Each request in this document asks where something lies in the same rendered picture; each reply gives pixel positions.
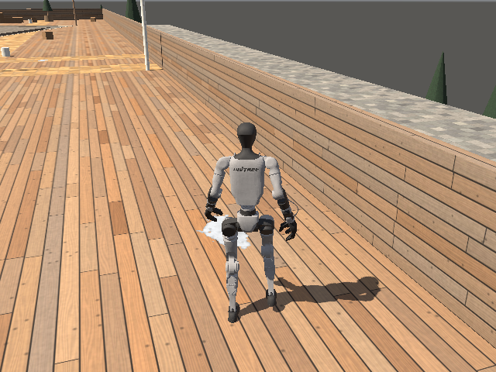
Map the humanoid robot head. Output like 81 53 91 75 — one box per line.
234 122 260 160

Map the right robot forearm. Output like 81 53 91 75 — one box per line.
277 188 295 224

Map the right robot shin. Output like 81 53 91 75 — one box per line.
263 244 275 296

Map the right robot upper arm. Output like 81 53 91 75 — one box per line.
263 156 284 200

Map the left robot hand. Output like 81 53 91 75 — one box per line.
205 208 223 222

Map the left robot forearm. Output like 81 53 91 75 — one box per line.
205 186 218 212

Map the left robot upper arm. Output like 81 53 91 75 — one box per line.
210 156 231 198

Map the right robot hand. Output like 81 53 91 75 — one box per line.
279 220 297 241

